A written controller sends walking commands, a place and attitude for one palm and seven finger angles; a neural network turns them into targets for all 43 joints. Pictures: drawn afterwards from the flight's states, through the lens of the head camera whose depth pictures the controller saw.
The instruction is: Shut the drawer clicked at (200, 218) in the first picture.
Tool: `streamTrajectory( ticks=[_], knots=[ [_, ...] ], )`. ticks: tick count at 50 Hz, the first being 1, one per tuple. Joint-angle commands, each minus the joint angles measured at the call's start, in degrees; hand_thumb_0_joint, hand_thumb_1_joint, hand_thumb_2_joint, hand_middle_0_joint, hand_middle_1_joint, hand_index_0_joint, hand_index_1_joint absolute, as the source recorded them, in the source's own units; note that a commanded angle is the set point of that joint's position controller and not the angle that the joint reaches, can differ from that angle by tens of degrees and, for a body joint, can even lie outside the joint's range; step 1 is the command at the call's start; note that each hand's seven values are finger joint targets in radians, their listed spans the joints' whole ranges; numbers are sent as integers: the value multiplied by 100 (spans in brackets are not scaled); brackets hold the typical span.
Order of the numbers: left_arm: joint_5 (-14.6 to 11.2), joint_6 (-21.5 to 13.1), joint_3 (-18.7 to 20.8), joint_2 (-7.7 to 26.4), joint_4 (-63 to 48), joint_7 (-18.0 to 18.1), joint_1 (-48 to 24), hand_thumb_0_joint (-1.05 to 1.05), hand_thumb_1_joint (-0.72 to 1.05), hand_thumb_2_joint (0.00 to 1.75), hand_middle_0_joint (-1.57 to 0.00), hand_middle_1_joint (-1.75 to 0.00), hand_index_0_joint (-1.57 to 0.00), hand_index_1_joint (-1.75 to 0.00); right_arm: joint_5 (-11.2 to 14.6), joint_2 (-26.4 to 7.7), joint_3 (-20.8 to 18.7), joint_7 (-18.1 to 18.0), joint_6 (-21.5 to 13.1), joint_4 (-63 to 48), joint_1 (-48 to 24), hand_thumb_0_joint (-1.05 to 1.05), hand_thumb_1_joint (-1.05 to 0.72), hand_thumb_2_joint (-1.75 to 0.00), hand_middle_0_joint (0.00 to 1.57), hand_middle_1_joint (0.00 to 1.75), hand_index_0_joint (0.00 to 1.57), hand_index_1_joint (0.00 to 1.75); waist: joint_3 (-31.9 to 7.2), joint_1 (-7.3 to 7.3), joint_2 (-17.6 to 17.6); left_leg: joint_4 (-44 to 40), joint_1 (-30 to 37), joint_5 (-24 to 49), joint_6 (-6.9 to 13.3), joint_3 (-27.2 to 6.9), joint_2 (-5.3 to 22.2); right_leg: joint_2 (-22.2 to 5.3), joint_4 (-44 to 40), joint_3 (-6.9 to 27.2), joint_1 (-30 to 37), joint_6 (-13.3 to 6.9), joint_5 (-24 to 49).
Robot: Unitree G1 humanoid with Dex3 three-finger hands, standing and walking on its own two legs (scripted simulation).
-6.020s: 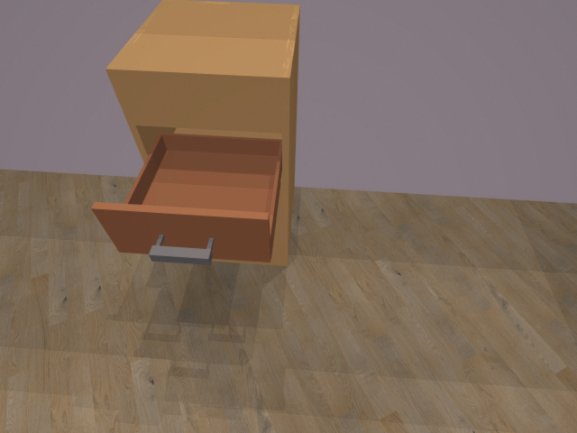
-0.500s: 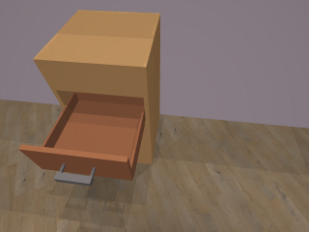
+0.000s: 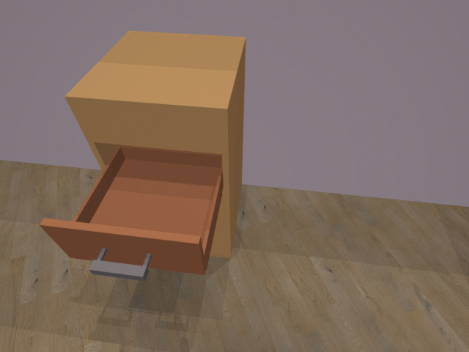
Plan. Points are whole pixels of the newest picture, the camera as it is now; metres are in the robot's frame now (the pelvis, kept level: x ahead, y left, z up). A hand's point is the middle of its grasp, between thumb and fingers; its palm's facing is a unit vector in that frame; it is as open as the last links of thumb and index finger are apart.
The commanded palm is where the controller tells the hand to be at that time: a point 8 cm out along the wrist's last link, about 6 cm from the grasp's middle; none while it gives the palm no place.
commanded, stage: shuffle to correct the standing spot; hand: left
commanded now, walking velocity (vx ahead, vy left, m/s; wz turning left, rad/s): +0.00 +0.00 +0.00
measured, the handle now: (122, 262) +0.35 +0.30 -0.19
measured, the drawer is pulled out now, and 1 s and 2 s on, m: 0.30 0.30 0.30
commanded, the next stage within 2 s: come to a stop and stand still in 0.94 s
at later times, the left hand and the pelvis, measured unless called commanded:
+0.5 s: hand out of the picture +0.01 +0.20 -0.18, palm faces +0.03 -0.98 -0.22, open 7.4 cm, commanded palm none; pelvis +0.01 +0.02 +0.00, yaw -2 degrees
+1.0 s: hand out of the picture +0.02 +0.28 -0.17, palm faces +0.04 -0.96 -0.27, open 7.4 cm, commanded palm none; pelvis -0.01 +0.08 -0.01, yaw -2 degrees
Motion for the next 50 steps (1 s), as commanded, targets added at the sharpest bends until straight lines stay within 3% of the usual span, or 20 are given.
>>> streamTrajectory(
  ticks=[1, 7, 12, 21, 23, 26, 29, 32, 35, 36, 37, 38, 39, 40, 41, 42, 44, 45, 48, 50],
  knots=[
    [4, -87, 76, 509, -132, 12, 327, 0, 90, 90, -20, -30, -20, -30, 3, -553, -96, -31, -98, -108, 318, 0, -90, -90, 20, 30, 20, 30, 323, 30, -66, -613, -511, 469, 143, -598, 610, -567, -507, 609, 94, -103, 335],
    [28, -129, 146, 622, -136, 43, 433, 0, 90, 90, -20, -30, -20, -30, -23, -526, -130, -7, -7, -54, 452, 0, -90, -90, 20, 30, 20, 30, 352, 46, -167, -344, -514, 87, 49, -303, 437, -833, -716, 1129, -17, -338, -9],
    [37, -124, 215, 713, -159, 70, 511, 0, 90, 90, -20, -30, -20, -30, -27, -503, -158, 8, 30, -115, 494, 0, -90, -90, 20, 30, 20, 30, 388, 66, -290, -221, -597, 61, -16, -129, 389, -1028, -717, 1433, 29, -494, 415],
    [64, -46, 358, 822, -305, 136, 513, 0, 90, 90, -20, -30, -20, -30, -19, -576, -228, 6, 70, -355, 432, 0, -90, -90, 20, 30, 20, 30, 233, 110, -362, -66, -648, 519, 9, -89, 422, -1205, -300, 1413, 138, -532, 1214],
    [73, -16, 401, 863, -376, 150, 480, 0, 90, 90, -20, -30, -20, -30, -26, -594, -260, 9, 74, -430, 437, 0, -90, -90, 20, 30, 20, 30, 138, 103, -392, -41, -595, 646, 22, -90, 422, -1228, -155, 1346, 113, -525, 1291],
    [84, 53, 420, 782, -516, 158, 344, 0, 90, 90, -20, -30, -20, -30, -42, -738, -303, 0, 79, -508, 465, 0, -90, -90, 20, 30, 20, 30, 95, 94, 144, -116, -280, 1613, 179, -347, 717, -903, 386, 816, -222, -365, 1134],
    [90, 113, 377, 611, -642, 166, 165, 0, 90, 90, -20, -30, -20, -30, -43, -884, -344, -32, 95, -593, 491, 0, -90, -90, 20, 30, 20, 30, 131, 89, 786, -283, 189, 3257, 591, -796, 1187, -409, 1002, 248, -823, -135, -469],
    [91, 183, 366, 570, -723, 175, 30, 0, 90, 90, -20, -30, -20, -30, -58, -894, -339, -19, 132, -736, 353, 0, -90, -90, 20, 30, 20, 30, 259, 105, 753, -400, 149, 3911, 925, -847, 1365, -388, 1800, -7, -1117, 2, -1467],
    [100, 137, 397, 535, -675, 171, 312, 0, 90, 90, -20, -30, -20, -30, -71, -932, -356, 3, 166, -896, 51, 0, -90, -90, 20, 30, 20, 30, 181, 291, 397, -19, -202, 3889, 864, -667, 1222, -543, 1207, -23, -555, -82, -798],
    [100, 102, 418, 558, -620, 185, 561, 0, 90, 90, -20, -30, -20, -30, -59, -956, -368, 9, 171, -960, -76, 0, -90, -90, 20, 30, 20, 30, 88, 427, 179, 289, -382, 3582, 724, -595, 1084, -648, 654, 85, -176, -125, -261],
    [123, 39, 449, 736, -549, 212, 841, 0, 90, 90, -20, -30, -20, -30, -25, -922, -390, 17, 171, -1052, -175, 0, -90, -90, 20, 30, 20, 30, -77, 515, -472, 909, -853, 2715, 437, -307, 684, -1124, 39, 758, 431, -341, 940],
    [172, -14, 537, 1197, -533, 241, 1030, 0, 90, 90, -20, -30, -20, -30, 9, -732, -398, 47, 176, -1189, -191, 0, -90, -90, 20, 30, 20, 30, -143, 478, -1724, 1928, -1961, 339, 18, 208, -33, -2434, -467, 2336, 1087, -902, 2311],
    [123, -41, 562, 1361, -517, 250, 1105, 0, 90, 90, -20, -30, -20, -30, -34, -778, -434, 42, 268, -1215, -379, 0, -90, -90, 20, 30, 20, 30, 29, 511, -1567, 3039, -2344, -1763, -150, -54, -135, -3172, -797, 2772, 906, -1519, 3204],
    [135, -55, 624, 1322, -568, 302, 909, 0, 90, 90, -20, -30, -20, -30, -65, -804, -464, 48, 327, -1210, -484, 0, -90, -90, 20, 30, 20, 30, 183, 474, -1604, 3752, -2536, -1666, -153, -550, 149, -3049, -832, 2667, 584, -1635, 2670],
    [158, -38, 630, 1266, -700, 311, 607, 0, 90, 90, -20, -30, -20, -30, -82, -769, -491, 93, 353, -1215, -533, 0, -90, -90, 20, 30, 20, 30, 330, 395, -1360, 4145, -2664, -1393, -184, -683, 230, -2852, -888, 2343, 217, -1510, 2022],
    [179, -21, 613, 1268, -832, 286, 238, 0, 90, 90, -20, -30, -20, -30, -86, -699, -508, 156, 374, -1195, -431, 0, -90, -90, 20, 30, 20, 30, 314, 192, -1283, 4274, -2511, -1163, -198, -676, 284, -2570, -819, 1797, -156, -1268, 1642],
    [220, -27, 627, 1369, -1023, 206, -251, 0, 90, 90, -20, -30, -20, -30, -53, -567, -513, 253, 401, -1177, -257, 0, -90, -90, 20, 30, 20, 30, 240, -43, -1144, 3434, -1906, -898, -282, -312, 306, -2179, -791, 952, -721, -859, 1171],
    [226, -11, 656, 1452, -1085, 157, -299, 0, 90, 90, -20, -30, -20, -30, -31, -501, -485, 286, 390, -1149, -210, 0, -90, -90, 20, 30, 20, 30, 106, -37, -1248, 2797, -1499, -686, -315, -93, 276, -1982, -774, 715, -884, -678, 798],
    [214, 71, 738, 1690, -1078, 59, -183, 0, 90, 90, -20, -30, -20, -30, 28, -498, -478, 280, 294, -1128, -212, 0, -90, -90, 20, 30, 20, 30, 27, 98, -1210, 1399, -572, -253, -349, 508, -75, -1784, -603, 685, -1099, -477, 44],
    [202, 139, 739, 1712, -1090, 30, -291, 0, 90, 90, -20, -30, -20, -30, 31, -588, -478, 260, 236, -999, 207, 0, -90, -90, 20, 30, 20, 30, -22, -87, -907, 418, 248, 153, -387, 727, -137, -1579, -122, 542, -1469, -263, -392]
  ],
)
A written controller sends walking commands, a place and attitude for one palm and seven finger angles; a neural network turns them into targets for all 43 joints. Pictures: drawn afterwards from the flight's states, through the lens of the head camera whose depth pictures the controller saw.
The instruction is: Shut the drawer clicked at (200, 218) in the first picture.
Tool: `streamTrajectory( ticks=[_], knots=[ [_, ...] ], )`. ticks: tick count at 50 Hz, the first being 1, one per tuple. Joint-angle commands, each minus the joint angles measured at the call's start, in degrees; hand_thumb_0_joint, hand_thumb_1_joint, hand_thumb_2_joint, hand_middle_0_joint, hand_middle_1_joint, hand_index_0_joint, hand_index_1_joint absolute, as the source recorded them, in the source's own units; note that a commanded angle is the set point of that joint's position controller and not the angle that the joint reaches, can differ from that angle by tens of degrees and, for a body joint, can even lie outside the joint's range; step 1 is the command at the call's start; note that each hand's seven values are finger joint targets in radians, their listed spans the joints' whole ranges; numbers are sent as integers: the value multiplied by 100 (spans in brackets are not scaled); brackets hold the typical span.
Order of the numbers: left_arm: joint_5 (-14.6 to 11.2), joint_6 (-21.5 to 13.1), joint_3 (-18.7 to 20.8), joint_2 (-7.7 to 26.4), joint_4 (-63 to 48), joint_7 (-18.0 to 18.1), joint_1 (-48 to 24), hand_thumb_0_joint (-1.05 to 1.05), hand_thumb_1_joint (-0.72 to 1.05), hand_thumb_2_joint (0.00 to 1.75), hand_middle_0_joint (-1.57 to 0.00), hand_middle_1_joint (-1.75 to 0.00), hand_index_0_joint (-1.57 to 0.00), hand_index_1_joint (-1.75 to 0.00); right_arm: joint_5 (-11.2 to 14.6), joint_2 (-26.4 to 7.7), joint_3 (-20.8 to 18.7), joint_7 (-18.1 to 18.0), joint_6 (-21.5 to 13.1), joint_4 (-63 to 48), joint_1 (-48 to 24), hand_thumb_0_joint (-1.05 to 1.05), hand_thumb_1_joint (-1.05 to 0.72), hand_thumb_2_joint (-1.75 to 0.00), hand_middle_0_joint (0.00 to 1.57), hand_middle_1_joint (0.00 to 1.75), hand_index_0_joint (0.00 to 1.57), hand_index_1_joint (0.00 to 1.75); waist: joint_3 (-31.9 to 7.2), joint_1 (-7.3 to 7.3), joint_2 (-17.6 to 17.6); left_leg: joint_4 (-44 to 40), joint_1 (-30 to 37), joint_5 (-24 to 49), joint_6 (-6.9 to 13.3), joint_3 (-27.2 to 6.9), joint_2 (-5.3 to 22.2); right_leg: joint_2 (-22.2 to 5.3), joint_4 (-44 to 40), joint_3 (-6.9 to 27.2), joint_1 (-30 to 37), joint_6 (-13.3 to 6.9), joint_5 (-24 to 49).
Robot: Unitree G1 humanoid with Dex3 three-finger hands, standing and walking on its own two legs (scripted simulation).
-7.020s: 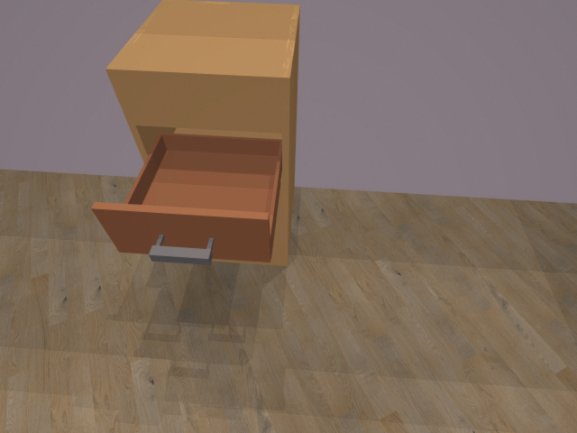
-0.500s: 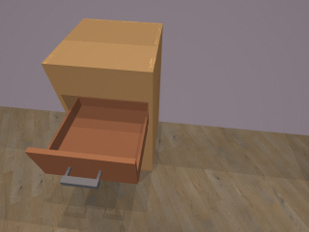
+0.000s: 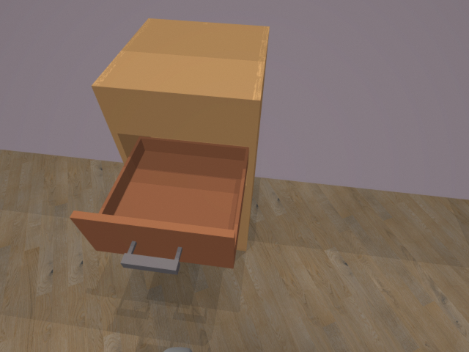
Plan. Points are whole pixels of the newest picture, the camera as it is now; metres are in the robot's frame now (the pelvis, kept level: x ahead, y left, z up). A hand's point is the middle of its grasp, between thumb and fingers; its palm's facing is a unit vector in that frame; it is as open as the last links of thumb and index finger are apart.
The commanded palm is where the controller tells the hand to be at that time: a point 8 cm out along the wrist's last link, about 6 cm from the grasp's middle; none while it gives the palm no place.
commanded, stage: come to a stop and stand still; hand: left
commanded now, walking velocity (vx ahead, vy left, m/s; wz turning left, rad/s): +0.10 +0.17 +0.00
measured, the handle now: (153, 255) +0.35 +0.23 -0.18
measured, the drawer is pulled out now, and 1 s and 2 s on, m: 0.30 0.30 0.30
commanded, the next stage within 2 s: look again from close up in 1.22 s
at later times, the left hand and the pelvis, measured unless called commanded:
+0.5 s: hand out of the picture +0.00 +0.20 -0.17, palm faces +0.02 -0.99 -0.16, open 7.3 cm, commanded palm none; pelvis +0.01 +0.04 +0.00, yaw -1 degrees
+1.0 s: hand out of the picture +0.02 +0.28 -0.17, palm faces +0.00 -0.97 -0.23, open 7.4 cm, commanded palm none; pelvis +0.01 +0.11 +0.00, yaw -2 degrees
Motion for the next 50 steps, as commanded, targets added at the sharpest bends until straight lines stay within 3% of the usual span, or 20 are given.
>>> streamTrajectory(
  ticks=[1, 2, 3, 4, 6, 8, 13, 15, 16, 17, 18, 22, 25, 26, 27, 29, 31, 35, 40, 50],
  knots=[
    [-13, 30, 273, 1205, -460, -14, -202, 0, 90, 90, -20, -30, -20, -30, 11, -424, -55, -17, -185, 0, 990, 0, -90, -90, 20, 30, 20, 30, -243, -375, 51, -1763, 1881, 532, -92, 625, -247, -239, -294, 315, -1098, -596, -566],
    [-39, 80, 203, 870, -549, -35, -241, 0, 90, 90, -20, -30, -20, -30, -47, -738, -125, -41, -207, 21, 1176, 0, -90, -90, 20, 30, 20, 30, -182, -461, 1287, -2261, 1841, 201, 152, -225, 399, 287, 729, -128, -1482, -381, -1240],
    [-50, 103, 117, 457, -689, -34, -321, 0, 90, 90, -20, -30, -20, -30, -126, -1122, -203, -72, -220, -16, 1367, 0, -90, -90, 20, 30, 20, 30, -55, -542, 2498, -2868, 1425, 516, 774, -1789, 1460, 926, 2249, -408, -1974, -174, -2168],
    [-68, 114, 81, 371, -735, 3, -390, 0, 90, 90, -20, -30, -20, -30, -142, -1186, -204, -132, -182, -82, 1221, 0, -90, -90, 20, 30, 20, 30, 205, -479, 1831, -3098, 466, 162, 1240, -2028, 1877, 809, 3100, 131, -1727, -326, -2010],
    [-49, 71, 60, 235, -404, -37, -41, 0, 90, 90, -20, -30, -20, -30, -180, -930, -106, -153, -265, -147, 366, 0, -90, -90, 20, 30, 20, 30, 46, -108, 1643, -3237, -71, -1164, 1192, -1895, 1513, 634, 3520, 242, -1371, -452, -1134],
    [-56, 14, -12, 196, -179, -138, 449, 0, 90, 90, -20, -30, -20, -30, -173, -741, -26, -159, -335, -210, -53, 0, -90, -90, 20, 30, 20, 30, -16, 84, 1460, -3073, -259, -780, 963, -1156, 1110, 680, 2744, 16, -733, -412, -827],
    [-132, -165, -172, 21, 51, -105, 761, 0, 90, 90, -20, -30, -20, -30, -129, -535, 35, -238, -329, 232, 488, 0, -90, -90, 20, 30, 20, 30, -128, 26, 718, -2133, 208, 237, 784, -939, 1024, 874, -827, -9, 607, -385, -188],
    [-99, -277, -190, 398, 140, -26, 773, 0, 90, 90, -20, -30, -20, -30, -7, -6, 142, -242, -327, 293, 696, 0, -90, -90, 20, 30, 20, 30, 105, -143, -911, -1117, -266, -95, 283, -93, 203, -103, -1857, 1458, 848, -586, 821],
    [-118, -261, -200, 602, 95, -32, 602, 0, 90, 90, -20, -30, -20, -30, -6, 32, 160, -243, -288, 321, 730, 0, -90, -90, 20, 30, 20, 30, 133, -237, -1057, -879, 55, -431, 190, 41, 3, -481, -2079, 1606, 327, -857, 910],
    [-109, -257, -213, 539, 54, -43, 396, 0, 90, 90, -20, -30, -20, -30, -29, 31, 153, -222, -270, 422, 740, 0, -90, -90, 20, 30, 20, 30, 71, -294, -747, -724, 434, -400, 191, -26, 0, -378, -2088, 1423, 19, -1035, 708],
    [-120, -292, -187, 447, 66, -27, 231, 0, 90, 90, -20, -30, -20, -30, -39, 35, 158, -227, -230, 543, 764, 0, -90, -90, 20, 30, 20, 30, 265, -316, -1217, -644, 460, -225, 180, -41, 66, -184, -2176, 1359, -131, -1042, 678],
    [-195, -305, -250, 210, 278, -34, 281, 0, 90, 90, -20, -30, -20, -30, -7, 158, 235, -269, -307, 959, 1117, 0, -90, -90, 20, 30, 20, 30, 191, -397, -11, -1661, 1238, 994, 216, -184, 154, 193, -1745, 809, -143, -944, 848],
    [-210, -290, -283, 31, 404, -26, 598, 0, 90, 90, -20, -30, -20, -30, -15, 91, 276, -319, -409, 1012, 977, 0, -90, -90, 20, 30, 20, 30, 336, -162, 755, -2192, 967, 1458, 286, -436, 413, 549, -1614, 694, 245, -726, 889],
    [-143, -395, -135, 410, 702, 245, 1154, 0, 90, 90, -20, -30, -20, -30, 39, -156, 119, -314, -410, 610, 232, 0, -90, -90, 20, 30, 20, 30, 716, 114, -281, -502, -12, 248, 61, 36, 249, 15, -1726, 1283, 472, 167, 4156],
    [-120, -441, -205, 448, 466, 211, 949, 0, 90, 90, -20, -30, -20, -30, 21, 157, 142, -307, -289, 439, 714, 0, -90, -90, 20, 30, 20, 30, 251, -315, -33, 75, -59, -460, 188, -222, 75, -420, -1843, 1466, 642, 125, 3762],
    [-115, -463, -194, 461, 314, 141, 552, 0, 90, 90, -20, -30, -20, -30, 23, 338, 182, -254, -293, 492, 958, 0, -90, -90, 20, 30, 20, 30, -391, -421, 773, 34, 272, -351, 192, -109, 157, -400, -1819, 1252, 749, -713, 2721],
    [-104, -445, -180, 420, 197, 118, 420, 0, 90, 90, -20, -30, -20, -30, 6, 360, 193, -235, -361, 452, 1080, 0, -90, -90, 20, 30, 20, 30, -739, -448, 691, -735, 690, -78, 172, -3, 14, -192, -1544, 975, 837, -1230, 1842],
    [-175, -310, -269, -36, 316, 78, 432, 0, 90, 90, -20, -30, -20, -30, -40, 15, 188, -282, -480, 550, 1262, 0, -90, -90, 20, 30, 20, 30, -148, -296, 764, -1951, 791, 1093, 435, -682, 580, 559, -1016, 545, 346, -724, 491],
    [-143, -215, -318, -54, 392, 38, 603, 0, 90, 90, -20, -30, -20, -30, -31, -130, 236, -308, -471, 472, 991, 0, -90, -90, 20, 30, 20, 30, 583, -130, 857, -2559, 117, 521, 573, -1019, 587, 680, -969, 360, 473, -626, 215],
    [-160, -180, -305, 28, 294, 35, 530, 0, 90, 90, -20, -30, -20, -30, -32, -304, 248, -318, -535, 616, 1056, 0, -90, -90, 20, 30, 20, 30, 212, -122, 476, -2703, 864, 1565, 579, -1052, 560, 591, -866, 268, 458, -536, 384]
  ],
)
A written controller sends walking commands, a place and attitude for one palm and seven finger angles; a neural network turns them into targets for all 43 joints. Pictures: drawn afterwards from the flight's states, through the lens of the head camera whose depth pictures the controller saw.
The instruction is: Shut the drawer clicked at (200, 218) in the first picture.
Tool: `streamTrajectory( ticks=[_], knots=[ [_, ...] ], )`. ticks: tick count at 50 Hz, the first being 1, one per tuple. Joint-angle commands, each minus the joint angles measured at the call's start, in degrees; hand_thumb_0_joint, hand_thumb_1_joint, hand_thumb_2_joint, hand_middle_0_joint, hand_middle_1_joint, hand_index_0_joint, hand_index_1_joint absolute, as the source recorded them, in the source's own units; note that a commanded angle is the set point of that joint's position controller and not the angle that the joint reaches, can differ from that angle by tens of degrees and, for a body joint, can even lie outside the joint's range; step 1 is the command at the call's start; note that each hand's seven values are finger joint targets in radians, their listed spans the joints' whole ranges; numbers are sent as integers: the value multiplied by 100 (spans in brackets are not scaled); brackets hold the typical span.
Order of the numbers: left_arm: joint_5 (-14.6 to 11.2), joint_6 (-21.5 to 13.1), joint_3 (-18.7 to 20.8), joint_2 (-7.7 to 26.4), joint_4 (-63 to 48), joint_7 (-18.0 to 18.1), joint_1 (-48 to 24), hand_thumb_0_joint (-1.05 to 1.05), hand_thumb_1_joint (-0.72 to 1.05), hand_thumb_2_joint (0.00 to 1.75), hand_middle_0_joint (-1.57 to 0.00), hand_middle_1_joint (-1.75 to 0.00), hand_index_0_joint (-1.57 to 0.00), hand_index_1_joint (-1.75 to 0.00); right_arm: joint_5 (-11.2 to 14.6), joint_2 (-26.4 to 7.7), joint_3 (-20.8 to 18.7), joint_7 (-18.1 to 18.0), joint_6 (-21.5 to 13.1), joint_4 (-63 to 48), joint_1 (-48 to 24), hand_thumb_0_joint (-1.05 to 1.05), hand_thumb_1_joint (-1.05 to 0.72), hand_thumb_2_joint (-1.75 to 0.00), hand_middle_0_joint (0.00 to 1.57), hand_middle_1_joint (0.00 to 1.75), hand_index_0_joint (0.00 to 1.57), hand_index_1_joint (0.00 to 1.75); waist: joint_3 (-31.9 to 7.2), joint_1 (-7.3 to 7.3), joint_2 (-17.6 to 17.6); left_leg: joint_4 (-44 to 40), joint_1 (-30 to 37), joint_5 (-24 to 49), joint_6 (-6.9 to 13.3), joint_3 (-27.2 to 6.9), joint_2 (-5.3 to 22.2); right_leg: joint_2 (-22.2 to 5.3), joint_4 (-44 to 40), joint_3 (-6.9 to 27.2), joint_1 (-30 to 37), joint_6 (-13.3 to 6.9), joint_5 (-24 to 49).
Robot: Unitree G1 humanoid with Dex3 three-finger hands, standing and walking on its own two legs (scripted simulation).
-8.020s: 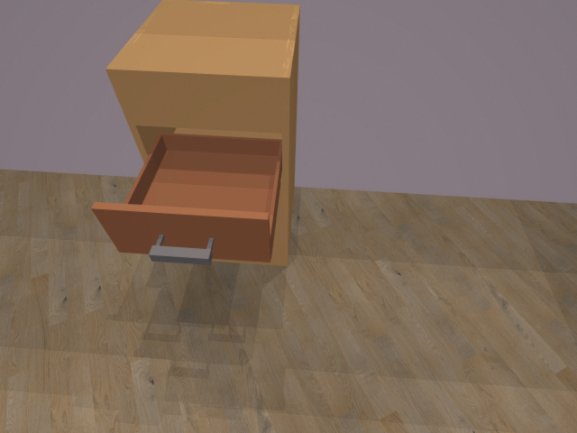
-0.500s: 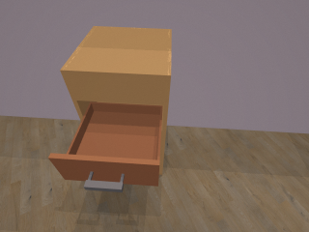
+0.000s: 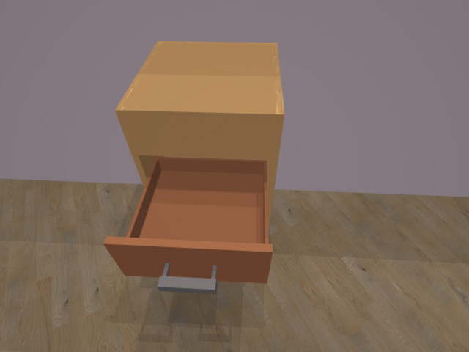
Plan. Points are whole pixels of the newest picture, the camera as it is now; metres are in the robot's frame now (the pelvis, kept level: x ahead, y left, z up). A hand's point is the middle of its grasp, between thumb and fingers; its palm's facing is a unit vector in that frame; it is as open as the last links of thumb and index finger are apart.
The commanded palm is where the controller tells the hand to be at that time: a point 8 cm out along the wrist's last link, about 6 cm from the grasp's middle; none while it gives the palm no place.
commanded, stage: come to a stop and stand still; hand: left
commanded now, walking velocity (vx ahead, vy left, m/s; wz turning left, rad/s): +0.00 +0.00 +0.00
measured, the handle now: (189, 276) +0.33 +0.14 -0.19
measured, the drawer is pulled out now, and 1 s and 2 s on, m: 0.30 0.30 0.30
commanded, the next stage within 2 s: look again from close up in 0.22 s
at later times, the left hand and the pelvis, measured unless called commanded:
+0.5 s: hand out of the picture +0.01 +0.15 -0.17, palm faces +0.03 -0.98 -0.19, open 7.4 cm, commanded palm none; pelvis +0.01 -0.01 +0.00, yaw +0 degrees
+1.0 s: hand out of the picture +0.04 +0.14 -0.14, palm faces +0.16 -0.96 -0.24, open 7.2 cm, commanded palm +0.09 +0.17 -0.07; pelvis +0.00 -0.05 +0.00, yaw +0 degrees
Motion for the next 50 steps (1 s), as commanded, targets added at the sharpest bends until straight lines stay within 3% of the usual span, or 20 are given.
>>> streamTrajectory(
  ticks=[1, 9, 14, 19, 30, 41, 45, 46, 47, 48, 49, 50],
  knots=[
    [-7, -35, 31, 336, -144, -8, 381, 0, 90, 90, -20, -30, -20, -30, 1, -717, -127, -48, -106, -129, 330, 0, -90, -90, 20, 30, 20, 30, 499, 68, -107, -923, -250, 1220, -132, -1233, 1123, -254, -205, 246, -48, -253, 288],
    [-25, -41, 45, 411, -75, 10, 335, 0, 90, 90, -20, -30, -20, -30, 15, -732, -128, -68, -119, 1, 289, 0, -90, -90, 20, 30, 20, 30, 339, 15, -94, -658, 215, 2252, -189, -986, 1019, -344, -265, 331, 30, -255, 792],
    [-21, -31, 38, 410, -30, 20, 323, 0, 90, 90, -20, -30, -20, -30, 17, -707, -120, -68, -98, 64, 215, 0, -90, -90, 20, 30, 20, 30, 524, 12, -90, -665, 185, 2118, -194, -909, 995, -377, -344, 368, 0, -261, 858],
    [-23, -44, 27, 421, 0, 23, 342, 0, 90, 90, -20, -30, -20, -30, 23, -707, -111, -73, -103, 98, 180, 0, -90, -90, 20, 30, 20, 30, 436, -3, -101, -625, 314, 2241, -189, -856, 984, -404, -397, 424, 71, -276, 1071],
    [-20, -73, 5, 441, 5, 10, 322, 0, 90, 90, -20, -30, -20, -30, 32, -669, -78, -46, -84, 169, 88, 0, -90, -90, 20, 30, 20, 30, 531, 14, -315, -698, 203, 1573, -186, -809, 950, -464, -600, 509, 114, -300, 1081],
    [-34, -124, -10, 490, 0, 8, 375, 0, 90, 90, -20, -30, -20, -30, 39, -585, -64, -32, -79, 274, 84, 0, -90, -90, 20, 30, 20, 30, 406, 17, -215, -683, 224, 1397, -229, -741, 932, -507, -713, 582, 231, -357, 1331],
    [-34, -122, -22, 478, 18, 6, 368, 0, 90, 90, -20, -30, -20, -30, 42, -550, -55, -29, -55, 307, 81, 0, -90, -90, 20, 30, 20, 30, 578, 18, -195, -713, 124, 1170, -251, -732, 922, -490, -788, 596, 150, -368, 1180],
    [65, -308, 42, 685, 259, 200, 721, 0, 90, 90, -20, -30, -20, -30, 71, -721, -112, 15, -112, -146, -586, 0, -90, -90, 20, 30, 20, 30, 642, 251, -823, 632, -534, 1544, -452, -479, 975, -820, -568, 812, 212, -66, 4238],
    [-1225, -1497, 515, 1787, -8190, 34, -3300, 0, 90, 90, -22, -32, -22, -32, 313, -1867, -299, -257, -920, -2136, -422, 0, -90, -90, 20, 30, 20, 30, -2190, -500, 255, -156, 1034, 1867, -287, -539, 355, -308, -166, 590, 638, -142, 3069],
    [-759, -1159, 489, 1330, -6654, 230, -1215, 0, 90, 90, -24, -34, -24, -34, 233, -1289, -113, -408, -1354, -1870, -1073, 0, -90, -90, 20, 30, 20, 30, -2004, 17, 1190, -217, 1156, 2615, -248, -341, 511, 71, -65, 389, 494, -316, 1742],
    [-855, -934, 154, 989, -6285, 475, -969, 0, 90, 90, -26, -37, -26, -37, 235, -1455, -237, -371, -1553, -1575, -988, 0, -90, -90, 20, 30, 20, 30, -1608, -147, 1292, -110, 786, 2223, -426, -380, 522, 67, -111, 133, 54, -273, 994],
    [-877, -425, -352, -152, -4978, 425, 453, 0, 90, 90, -28, -39, -28, -39, 297, -1175, -225, -305, -1557, -1513, -853, 0, -90, -90, 20, 30, 20, 30, -675, -181, 538, -118, 185, 1714, -390, -502, 572, 51, -112, -53, -313, -210, 778]
  ],
)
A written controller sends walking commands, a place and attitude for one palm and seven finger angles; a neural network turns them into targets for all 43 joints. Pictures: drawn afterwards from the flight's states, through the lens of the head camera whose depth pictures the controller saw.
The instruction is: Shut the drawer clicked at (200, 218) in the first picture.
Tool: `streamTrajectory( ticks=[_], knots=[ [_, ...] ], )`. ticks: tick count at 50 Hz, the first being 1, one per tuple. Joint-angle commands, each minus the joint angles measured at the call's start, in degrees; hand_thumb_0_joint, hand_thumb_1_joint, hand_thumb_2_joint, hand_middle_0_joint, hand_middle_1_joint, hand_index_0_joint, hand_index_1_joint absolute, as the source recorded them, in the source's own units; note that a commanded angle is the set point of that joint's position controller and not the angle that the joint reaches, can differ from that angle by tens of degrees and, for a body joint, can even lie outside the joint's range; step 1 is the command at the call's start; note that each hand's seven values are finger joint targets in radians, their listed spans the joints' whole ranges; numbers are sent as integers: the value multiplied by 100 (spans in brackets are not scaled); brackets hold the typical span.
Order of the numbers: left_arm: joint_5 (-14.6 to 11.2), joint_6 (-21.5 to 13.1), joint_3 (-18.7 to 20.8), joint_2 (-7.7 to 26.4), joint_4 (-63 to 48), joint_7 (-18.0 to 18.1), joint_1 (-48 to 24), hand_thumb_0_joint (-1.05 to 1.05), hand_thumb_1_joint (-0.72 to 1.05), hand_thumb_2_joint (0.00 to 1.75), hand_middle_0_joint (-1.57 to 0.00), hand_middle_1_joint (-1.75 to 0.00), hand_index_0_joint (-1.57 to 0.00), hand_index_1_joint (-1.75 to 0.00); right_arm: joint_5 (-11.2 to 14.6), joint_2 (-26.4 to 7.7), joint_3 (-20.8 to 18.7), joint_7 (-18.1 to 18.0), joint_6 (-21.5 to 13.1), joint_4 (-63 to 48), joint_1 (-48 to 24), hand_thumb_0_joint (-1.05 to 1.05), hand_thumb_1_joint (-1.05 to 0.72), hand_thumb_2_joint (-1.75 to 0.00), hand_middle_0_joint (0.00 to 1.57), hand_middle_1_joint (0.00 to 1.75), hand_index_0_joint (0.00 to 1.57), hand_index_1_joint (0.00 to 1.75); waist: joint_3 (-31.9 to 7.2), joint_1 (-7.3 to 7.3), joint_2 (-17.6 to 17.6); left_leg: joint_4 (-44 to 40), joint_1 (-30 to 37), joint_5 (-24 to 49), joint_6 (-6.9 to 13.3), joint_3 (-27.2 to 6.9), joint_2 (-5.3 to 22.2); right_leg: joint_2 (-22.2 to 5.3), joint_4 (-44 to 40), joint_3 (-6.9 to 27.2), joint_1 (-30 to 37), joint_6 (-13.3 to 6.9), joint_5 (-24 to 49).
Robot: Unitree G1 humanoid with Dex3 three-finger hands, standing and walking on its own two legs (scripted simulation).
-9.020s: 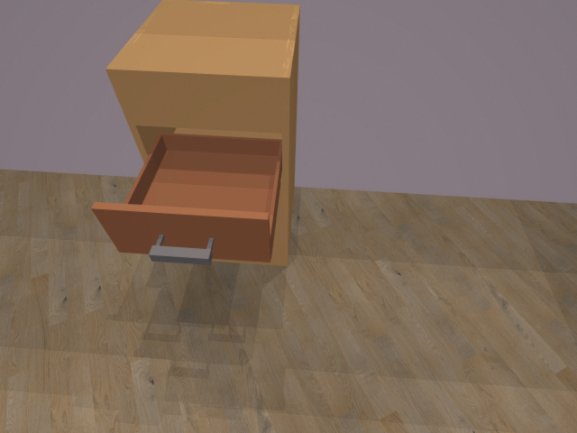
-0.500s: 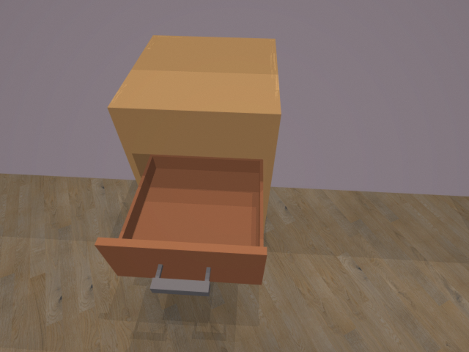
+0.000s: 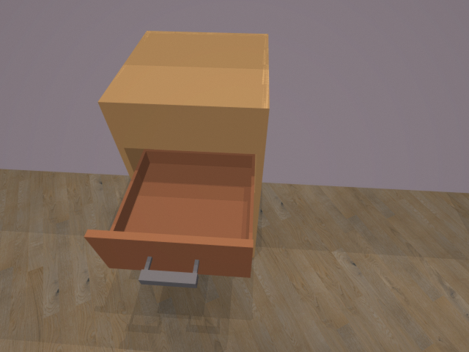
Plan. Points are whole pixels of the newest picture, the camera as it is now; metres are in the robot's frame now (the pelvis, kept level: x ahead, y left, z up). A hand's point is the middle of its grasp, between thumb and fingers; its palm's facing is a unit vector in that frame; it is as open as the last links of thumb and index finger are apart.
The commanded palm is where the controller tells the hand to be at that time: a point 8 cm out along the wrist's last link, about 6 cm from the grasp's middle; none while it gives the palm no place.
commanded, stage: raise the hand and make a fist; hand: left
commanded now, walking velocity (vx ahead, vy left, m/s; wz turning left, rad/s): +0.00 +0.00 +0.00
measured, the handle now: (171, 270) +0.33 +0.18 -0.19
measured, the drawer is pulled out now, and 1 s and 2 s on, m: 0.30 0.30 0.30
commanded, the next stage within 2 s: bring the fist close to the handle in 1.82 s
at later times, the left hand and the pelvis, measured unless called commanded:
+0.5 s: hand out of the picture +0.11 +0.17 -0.08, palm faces +0.12 -0.99 -0.07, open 5.1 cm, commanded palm +0.11 +0.22 -0.08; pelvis -0.06 -0.02 -0.12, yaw +3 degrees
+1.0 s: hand out of the picture +0.14 +0.16 -0.10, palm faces -0.05 -1.00 +0.01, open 3.2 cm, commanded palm +0.12 +0.21 -0.08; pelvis -0.05 +0.02 -0.12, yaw +2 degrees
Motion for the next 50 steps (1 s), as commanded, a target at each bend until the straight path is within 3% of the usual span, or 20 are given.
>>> streamTrajectory(
  ticks=[1, 2, 4, 6, 8, 9, 11, 12, 14, 17, 20, 22, 25, 27, 29, 33, 34, 38, 44, 50],
  knots=[
    [-613, -793, -367, -175, -3540, 84, -1155, 0, 90, 90, -30, -41, -30, -41, 180, -1220, -259, -113, -1115, -1600, -933, 0, -90, -90, 20, 30, 20, 30, -284, -315, 281, 45, -396, 1120, 60, -576, 200, -296, -39, -1, -658, 165, 666],
    [-587, -1072, -108, 128, -3483, -30, -1180, 0, 90, 90, -32, -43, -32, -43, 149, -1318, -371, -121, -1211, -1734, -947, 0, -90, -90, 20, 30, 20, 30, -147, -440, -365, 281, -632, 628, 104, -567, 157, -274, -73, -25, -1092, 209, 261],
    [-587, -1631, 46, -26, -2501, -360, -665, 0, 90, 90, -36, -47, -36, -47, 0, -1347, -480, -53, -1327, -2041, -901, 0, -90, -90, 20, 30, 20, 30, 204, -440, -1368, 897, -1521, -46, 137, -531, -13, -284, 133, -11, -1971, 267, -653],
    [-756, -2380, 181, -218, -2082, -858, 196, 0, 90, 90, -40, -52, -40, -52, -42, -1279, -551, 66, -1399, -2448, -1111, 0, -90, -90, 20, 30, 20, 30, -93, -66, -2120, 1511, -2520, -440, 16, -487, -69, -319, 666, 192, -2352, 276, -1337],
    [-969, -3176, 367, -218, -2345, -1482, 1085, 0, 90, 90, -44, -56, -44, -56, -53, -1214, -637, 235, -1468, -2863, -1288, 0, -90, -90, 20, 30, 20, 30, -822, 275, -1930, 1996, -3124, -432, -71, -380, -171, -376, 1243, 457, -2036, 266, -827],
    [-973, -3510, 667, 35, -2279, -1773, 1420, 0, 90, 90, -46, -58, -46, -58, -5, -1197, -691, 370, -1471, -2963, -1292, 0, -90, -90, 20, 30, 20, 30, -1170, 429, -1058, 2195, -3196, -200, -143, -306, -225, -437, 1586, 568, -1828, 186, -177],
    [-966, -4120, 905, 444, -2525, -2299, 870, 0, 90, 90, -50, -62, -50, -62, 5, -1224, -719, 491, -1424, -3210, -1474, 0, -90, -90, 20, 30, 20, 30, -1437, 311, -296, 2785, -3667, -236, -194, -209, -262, -513, 2148, 739, -2090, 133, 253],
    [-907, -4197, 1211, 696, -2405, -2322, 755, 0, 90, 90, -52, -65, -52, -65, 21, -1172, -736, 489, -1352, -3307, -1509, 0, -90, -90, 20, 30, 20, 30, -1581, 350, -380, 3005, -4045, -372, -143, -162, -274, -527, 2281, 886, -2139, 152, 71],
    [-881, -4068, 1260, 821, -2682, -2228, 361, 0, 90, 90, -56, -69, -56, -69, 51, -1138, -746, 439, -1132, -3533, -1637, 0, -90, -90, 20, 30, 20, 30, -1434, 328, -492, 3285, -4529, -776, -75, -152, -277, -538, 2274, 1140, -2471, 165, -735],
    [-938, -4081, 1046, 840, -4062, -1940, -903, 0, 90, 90, -62, -75, -62, -75, 75, -1098, -693, 345, -1080, -3986, -1739, 0, -90, -90, 20, 30, 20, 30, -1609, 126, 191, 3640, -4673, -1282, 43, -202, -216, -482, 2337, 1331, -3128, 76, -2184],
    [-918, -4446, 947, 918, -5564, -1622, -1423, 0, 90, 90, -68, -82, -68, -82, 0, -1008, -634, 230, -1103, -3884, -1387, 0, -90, -90, 20, 30, 20, 30, -2466, -136, 736, 3940, -4281, -963, 140, -364, -23, -322, 2690, 1157, -3328, 49, -1836],
    [-902, -4559, 635, 752, -5778, -1710, -1362, 0, 90, 90, -72, -86, -72, -86, -33, -982, -554, 168, -1173, -3751, -1278, 0, -90, -90, 20, 30, 20, 30, -2687, -298, 680, 4125, -4256, -712, 163, -459, 43, -261, 2870, 1027, -3466, 60, -1399],
    [-924, -4206, 297, 629, -4878, -2148, -1235, 0, 90, 90, -78, -93, -78, -93, 38, -1096, -465, 104, -1244, -3515, -1226, 0, -90, -90, 20, 30, 20, 30, -2107, -564, 161, 4341, -4782, -959, 169, -544, 92, -243, 2760, 1008, -3771, 152, -1647],
    [-969, -3629, 124, 546, -4235, -2467, -1051, 0, 90, 90, -82, -97, -82, -97, 121, -1164, -420, 51, -1219, -3530, -1229, 0, -90, -90, 20, 30, 20, 30, -1870, -579, -191, 4316, -5096, -1253, 173, -561, 76, -274, 2586, 1005, -3781, 212, -2140],
    [-997, -2904, 378, 679, -3727, -2653, -494, 0, 90, 90, -86, -101, -86, -101, 230, -1179, -434, 1, -1139, -3648, -1378, 0, -90, -90, 20, 30, 20, 30, -2056, -290, -502, 4184, -5139, -1210, 167, -566, 34, -307, 2491, 1035, -3425, 242, -2222],
    [-1185, -2134, 1095, 878, -4583, -2216, -279, 0, 90, 90, -94, -110, -94, -110, 243, -985, -465, -12, -959, -3913, -1515, 0, -90, -90, 20, 30, 20, 30, -2872, 129, -536, 3946, -4899, -691, 129, -541, -43, -407, 2647, 915, -2602, 284, -1503],
    [-1187, -2143, 1385, 988, -4645, -1958, -105, 0, 90, 90, -96, -112, -96, -112, 217, -927, -485, -2, -918, -3846, -1601, 0, -90, -90, 20, 30, 20, 30, -2943, 257, -525, 3917, -4853, -518, 98, -558, -20, -370, 2764, 840, -2491, 259, -1190],
    [-972, -2799, 1074, 544, -5319, -1250, 218, 0, 90, 90, -104, -121, -104, -121, 63, -741, -547, 147, -938, -3703, -1359, 0, -90, -90, 20, 30, 20, 30, -2861, 263, -147, 3727, -4483, 37, 42, -573, 48, -264, 3232, 380, -2820, 150, -145],
    [-553, -3461, -115, 22, -4802, -1524, 350, 0, 90, 90, -116, -134, -116, -134, 34, -1001, -565, 225, -939, -3687, -1392, 0, -90, -90, 20, 30, 20, 30, -1853, -341, -263, 3929, -4764, -755, 95, -672, 72, -223, 3304, 221, -4186, 128, -1207],
    [-590, -3497, 188, 540, -5839, -1492, 233, 0, 90, 90, -128, -147, -128, -147, 9, -1123, -584, 129, -856, -3995, -1160, 0, -90, -90, 20, 30, 20, 30, -2831, -89, 293, 3886, -4281, -640, 77, -770, 82, -198, 3625, 103, -4124, 66, -1161]
  ],
)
